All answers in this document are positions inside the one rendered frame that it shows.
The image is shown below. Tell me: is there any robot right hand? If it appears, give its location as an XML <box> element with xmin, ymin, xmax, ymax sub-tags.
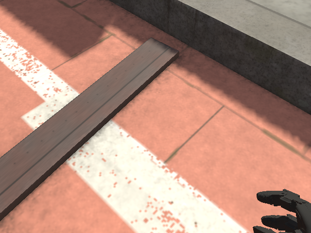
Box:
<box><xmin>253</xmin><ymin>189</ymin><xmax>311</xmax><ymax>233</ymax></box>

